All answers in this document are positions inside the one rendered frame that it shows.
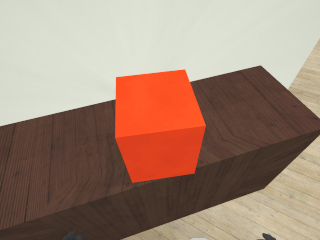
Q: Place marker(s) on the carton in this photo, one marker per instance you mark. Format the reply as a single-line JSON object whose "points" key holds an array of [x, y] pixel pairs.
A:
{"points": [[159, 127]]}

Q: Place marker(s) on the pedestal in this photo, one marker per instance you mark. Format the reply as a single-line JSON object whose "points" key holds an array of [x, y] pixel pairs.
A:
{"points": [[64, 172]]}

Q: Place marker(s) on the robot left hand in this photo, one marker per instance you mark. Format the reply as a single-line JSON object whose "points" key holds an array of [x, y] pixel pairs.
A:
{"points": [[73, 236]]}

